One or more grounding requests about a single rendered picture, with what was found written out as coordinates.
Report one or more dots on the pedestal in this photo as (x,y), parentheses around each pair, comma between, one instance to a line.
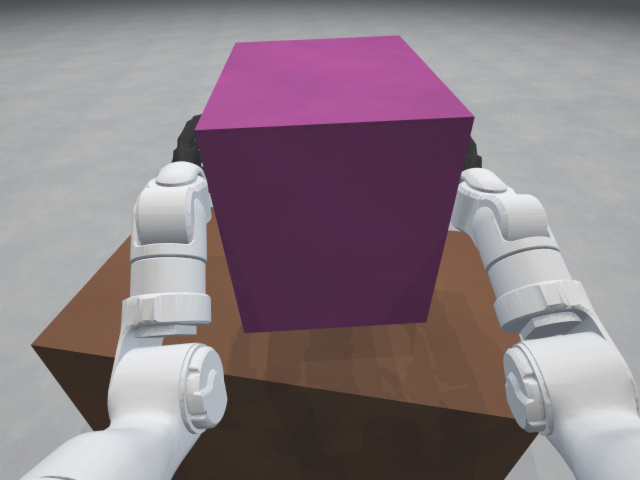
(415,401)

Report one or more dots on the right robot hand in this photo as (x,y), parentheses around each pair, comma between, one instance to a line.
(472,160)

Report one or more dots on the left robot hand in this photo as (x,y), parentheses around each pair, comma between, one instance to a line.
(187,147)

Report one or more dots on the robot right forearm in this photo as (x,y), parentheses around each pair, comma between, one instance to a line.
(536,296)

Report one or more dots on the robot left upper arm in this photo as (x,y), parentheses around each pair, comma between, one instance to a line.
(161,399)

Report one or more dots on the robot left forearm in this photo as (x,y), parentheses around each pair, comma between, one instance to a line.
(168,255)

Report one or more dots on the carton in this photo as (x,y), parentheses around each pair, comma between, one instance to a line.
(333,167)

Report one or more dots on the robot right upper arm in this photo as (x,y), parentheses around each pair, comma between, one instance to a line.
(574,390)

